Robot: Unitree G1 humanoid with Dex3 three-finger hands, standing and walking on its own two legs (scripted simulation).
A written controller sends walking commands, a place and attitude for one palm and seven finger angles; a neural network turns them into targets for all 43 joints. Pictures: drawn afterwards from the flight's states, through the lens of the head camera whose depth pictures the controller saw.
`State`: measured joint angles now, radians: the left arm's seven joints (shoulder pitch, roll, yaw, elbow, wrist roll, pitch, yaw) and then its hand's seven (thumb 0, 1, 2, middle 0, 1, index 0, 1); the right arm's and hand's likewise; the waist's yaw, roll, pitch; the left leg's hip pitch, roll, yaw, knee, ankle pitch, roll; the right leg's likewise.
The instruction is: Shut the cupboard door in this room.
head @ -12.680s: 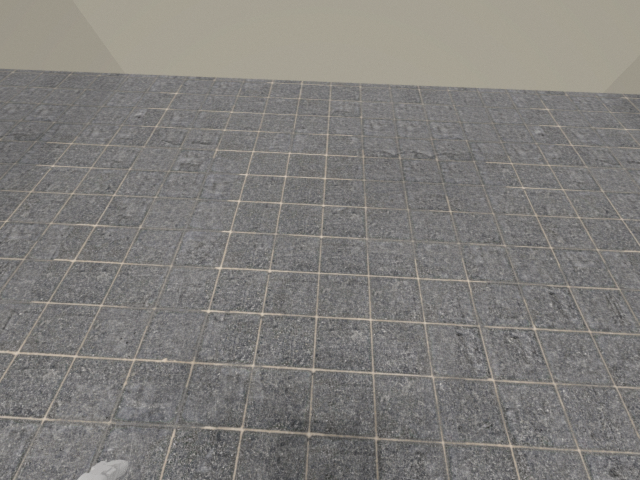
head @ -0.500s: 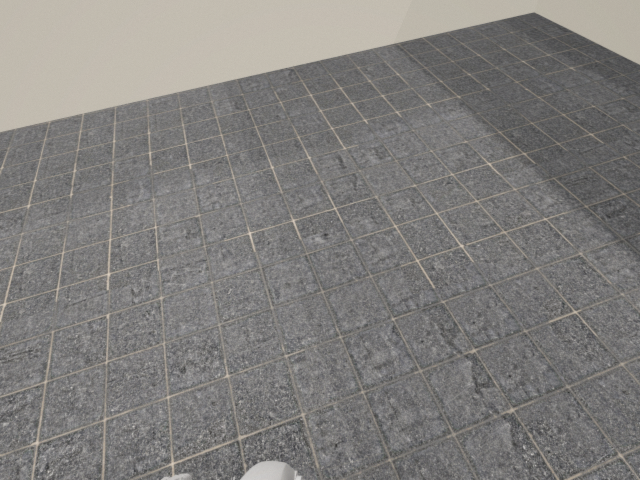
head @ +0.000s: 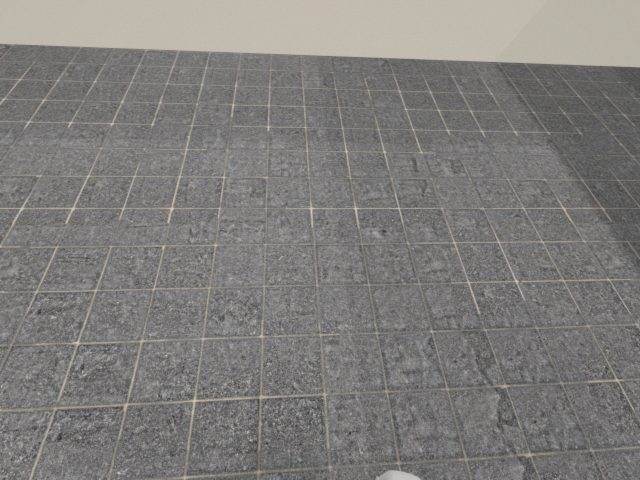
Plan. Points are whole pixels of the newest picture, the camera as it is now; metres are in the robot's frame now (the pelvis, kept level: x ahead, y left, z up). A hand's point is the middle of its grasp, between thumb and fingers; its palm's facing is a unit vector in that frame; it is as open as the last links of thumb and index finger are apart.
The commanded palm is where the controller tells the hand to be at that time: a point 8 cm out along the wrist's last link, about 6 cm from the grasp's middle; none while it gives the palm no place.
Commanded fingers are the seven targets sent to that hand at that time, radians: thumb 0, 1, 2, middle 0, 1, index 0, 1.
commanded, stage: turn or walk to find it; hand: left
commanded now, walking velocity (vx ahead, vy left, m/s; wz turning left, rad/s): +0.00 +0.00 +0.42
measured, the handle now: out of the picture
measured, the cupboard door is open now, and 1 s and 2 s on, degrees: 87 87 87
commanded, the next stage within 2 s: none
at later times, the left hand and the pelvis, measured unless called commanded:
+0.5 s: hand out of the picture +0.02 +0.14 -0.15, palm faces +0.24 -0.93 -0.27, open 7.3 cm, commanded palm none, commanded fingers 0.00 0.90 0.90 -0.20 -0.30 -0.20 -0.30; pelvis -0.02 -0.06 +0.00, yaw +14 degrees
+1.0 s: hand out of the picture -0.10 +0.21 -0.17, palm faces +0.49 -0.84 -0.24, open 7.3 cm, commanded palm none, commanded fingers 0.00 0.90 0.90 -0.20 -0.30 -0.20 -0.30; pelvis -0.05 -0.01 +0.00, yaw +26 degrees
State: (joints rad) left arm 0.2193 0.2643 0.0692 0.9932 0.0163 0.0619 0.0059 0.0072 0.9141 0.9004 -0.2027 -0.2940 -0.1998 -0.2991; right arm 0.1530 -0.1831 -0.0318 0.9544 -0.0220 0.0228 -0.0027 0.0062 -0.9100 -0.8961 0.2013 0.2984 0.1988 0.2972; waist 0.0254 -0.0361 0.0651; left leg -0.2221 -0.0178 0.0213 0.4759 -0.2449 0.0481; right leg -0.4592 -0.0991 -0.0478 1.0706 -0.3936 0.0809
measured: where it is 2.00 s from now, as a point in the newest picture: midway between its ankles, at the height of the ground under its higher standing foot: outside the picture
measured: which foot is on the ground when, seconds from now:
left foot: down 0.00-0.30, up 0.32-0.76, down 0.78-1.00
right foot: up 0.00-0.26, down 0.28-0.78, up 0.80-1.00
